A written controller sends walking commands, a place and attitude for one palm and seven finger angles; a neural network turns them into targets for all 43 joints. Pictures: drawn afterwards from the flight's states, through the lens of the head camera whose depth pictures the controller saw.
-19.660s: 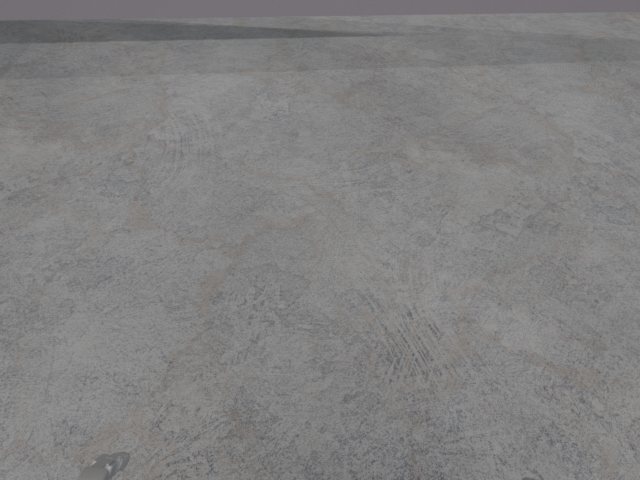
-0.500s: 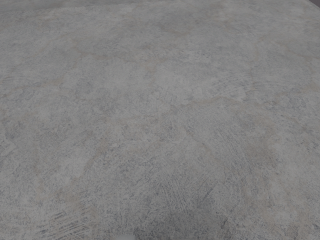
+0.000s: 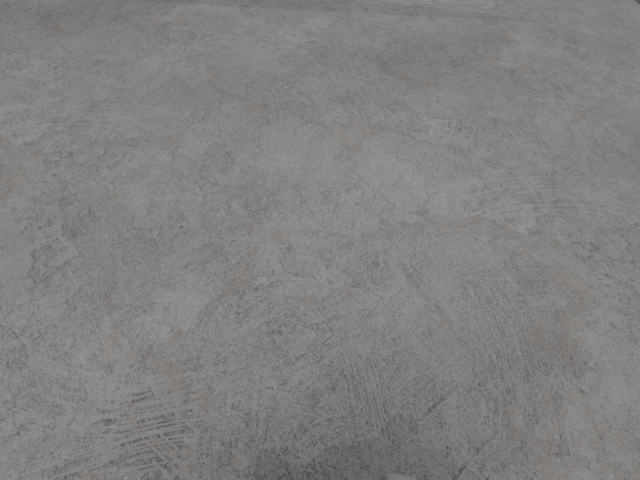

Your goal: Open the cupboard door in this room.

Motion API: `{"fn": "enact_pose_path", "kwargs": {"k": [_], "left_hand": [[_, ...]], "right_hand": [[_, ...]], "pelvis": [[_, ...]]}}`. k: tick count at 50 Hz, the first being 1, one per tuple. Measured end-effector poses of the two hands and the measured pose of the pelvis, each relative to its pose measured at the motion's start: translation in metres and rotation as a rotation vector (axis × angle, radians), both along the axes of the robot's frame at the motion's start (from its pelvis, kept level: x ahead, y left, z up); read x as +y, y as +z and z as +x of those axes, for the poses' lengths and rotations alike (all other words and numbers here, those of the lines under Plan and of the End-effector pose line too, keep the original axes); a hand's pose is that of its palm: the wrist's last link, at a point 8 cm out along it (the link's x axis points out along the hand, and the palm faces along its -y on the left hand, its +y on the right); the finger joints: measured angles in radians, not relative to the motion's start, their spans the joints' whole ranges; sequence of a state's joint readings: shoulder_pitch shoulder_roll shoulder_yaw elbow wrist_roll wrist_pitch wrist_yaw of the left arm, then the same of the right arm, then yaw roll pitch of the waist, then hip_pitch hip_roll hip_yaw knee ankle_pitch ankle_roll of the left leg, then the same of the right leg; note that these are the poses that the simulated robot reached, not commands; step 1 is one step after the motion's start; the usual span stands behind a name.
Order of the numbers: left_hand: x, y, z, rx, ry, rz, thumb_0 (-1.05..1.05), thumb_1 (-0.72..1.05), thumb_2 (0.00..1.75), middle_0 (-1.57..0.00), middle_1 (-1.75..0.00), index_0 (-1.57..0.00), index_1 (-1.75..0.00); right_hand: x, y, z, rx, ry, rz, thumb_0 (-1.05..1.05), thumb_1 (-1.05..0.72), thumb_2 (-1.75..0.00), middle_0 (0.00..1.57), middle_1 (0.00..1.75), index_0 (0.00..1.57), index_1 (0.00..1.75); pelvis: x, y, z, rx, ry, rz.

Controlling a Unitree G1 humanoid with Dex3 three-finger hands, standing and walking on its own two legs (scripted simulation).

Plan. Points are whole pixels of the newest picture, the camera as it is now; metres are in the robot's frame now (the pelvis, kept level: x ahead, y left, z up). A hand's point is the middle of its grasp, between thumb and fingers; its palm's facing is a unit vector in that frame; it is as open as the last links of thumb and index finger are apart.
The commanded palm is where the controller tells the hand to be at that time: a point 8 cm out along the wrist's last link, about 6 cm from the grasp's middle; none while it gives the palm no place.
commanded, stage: turn or walk to find it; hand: left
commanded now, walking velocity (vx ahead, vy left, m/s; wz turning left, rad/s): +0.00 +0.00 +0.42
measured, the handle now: out of the picture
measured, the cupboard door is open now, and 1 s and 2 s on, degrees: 0 0 0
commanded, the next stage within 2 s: none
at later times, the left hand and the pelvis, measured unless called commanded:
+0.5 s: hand out of the picture -0.03 +0.14 -0.16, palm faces +0.28 -0.92 -0.27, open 7.3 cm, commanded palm none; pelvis -0.03 -0.05 +0.00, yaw +15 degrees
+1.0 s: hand out of the picture -0.08 +0.22 -0.17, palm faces +0.47 -0.85 -0.24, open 7.4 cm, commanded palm none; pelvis -0.05 -0.01 +0.00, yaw +26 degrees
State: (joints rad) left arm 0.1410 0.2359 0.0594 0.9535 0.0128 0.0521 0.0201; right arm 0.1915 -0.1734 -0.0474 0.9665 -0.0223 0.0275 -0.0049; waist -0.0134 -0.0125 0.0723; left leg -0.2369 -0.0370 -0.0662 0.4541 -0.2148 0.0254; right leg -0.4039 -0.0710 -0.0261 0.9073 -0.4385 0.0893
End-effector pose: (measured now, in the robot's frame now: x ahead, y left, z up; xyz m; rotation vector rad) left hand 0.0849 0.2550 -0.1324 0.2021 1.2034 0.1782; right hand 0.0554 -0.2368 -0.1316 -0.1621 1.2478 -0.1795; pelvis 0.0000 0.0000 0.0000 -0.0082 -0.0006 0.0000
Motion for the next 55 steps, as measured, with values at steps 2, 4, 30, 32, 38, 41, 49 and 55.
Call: {"fn": "enact_pose_path", "kwargs": {"k": [2,4,30,32,38,41,49,55], "left_hand": [[-0.01,0.003,0.005,-0.026,-0.003,0.007,0.0,0.91,0.9,-0.2,-0.29,-0.2,-0.3],[-0.022,0.007,0.007,-0.053,-0.002,0.017,0.0,0.91,0.9,-0.2,-0.29,-0.2,-0.3],[-0.056,-0.005,-0.182,0.127,0.364,-0.019,0.0,0.91,0.9,-0.2,-0.3,-0.2,-0.3],[-0.048,-0.014,-0.202,0.152,0.398,-0.035,0.0,0.91,0.9,-0.2,-0.3,-0.2,-0.3],[-0.024,-0.028,-0.234,0.206,0.47,-0.061,0.0,0.91,0.9,-0.2,-0.29,-0.2,-0.3],[-0.015,-0.021,-0.231,0.175,0.486,-0.064,0.01,0.91,0.9,-0.2,-0.29,-0.2,-0.3],[-0.001,-0.007,-0.2,0.061,0.486,-0.026,0.0,0.91,0.9,-0.2,-0.29,-0.2,-0.3],[-0.008,0.002,-0.165,-0.014,0.472,0.008,0.0,0.91,0.9,-0.19,-0.29,-0.2,-0.3]], "right_hand": [[-0.009,-0.008,-0.013,0.032,-0.005,0.012,0.01,-0.91,-0.9,0.21,0.3,0.2,0.3],[-0.02,-0.017,-0.024,0.063,-0.007,0.025,0.01,-0.91,-0.9,0.21,0.3,0.2,0.3],[-0.026,-0.01,0.048,0.053,0.321,-0.02,0.01,-0.91,-0.9,0.2,0.3,0.19,0.3],[-0.008,-0.007,0.065,0.001,0.363,-0.03,0.01,-0.91,-0.9,0.2,0.3,0.19,0.3],[0.04,0.01,0.086,-0.106,0.455,-0.041,0.01,-0.91,-0.9,0.2,0.3,0.19,0.3],[0.053,0.016,0.084,-0.101,0.48,-0.041,0.01,-0.91,-0.9,0.2,0.3,0.2,0.3],[0.055,0.01,0.063,-0.043,0.485,-0.012,0.01,-0.91,-0.9,0.21,0.3,0.2,0.3],[0.024,-0.005,0.04,0.048,0.465,-0.004,0.01,-0.91,-0.9,0.21,0.3,0.2,0.3]], "pelvis": [[-0.008,-0.002,-0.003,0.003,0.017,0.007],[-0.018,-0.006,-0.007,0.007,0.034,0.017],[-0.038,-0.004,-0.035,0.006,0.301,0.029],[-0.029,-0.009,-0.04,0.005,0.323,0.015],[-0.008,-0.01,-0.049,-0.006,0.364,-0.004],[-0.002,-0.003,-0.051,-0.004,0.392,-0.018],[-0.004,0.003,-0.052,0.002,0.443,-0.012],[-0.022,-0.001,-0.048,0.012,0.489,0.004]]}}
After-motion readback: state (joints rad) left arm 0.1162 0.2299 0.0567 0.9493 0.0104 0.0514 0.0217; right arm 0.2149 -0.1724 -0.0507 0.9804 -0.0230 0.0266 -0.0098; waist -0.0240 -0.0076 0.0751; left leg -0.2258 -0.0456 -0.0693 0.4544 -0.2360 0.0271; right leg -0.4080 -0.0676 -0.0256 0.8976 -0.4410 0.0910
